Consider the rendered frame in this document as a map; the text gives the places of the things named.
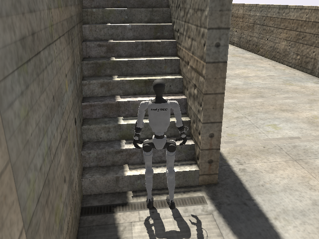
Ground stairs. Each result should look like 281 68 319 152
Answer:
81 0 199 195

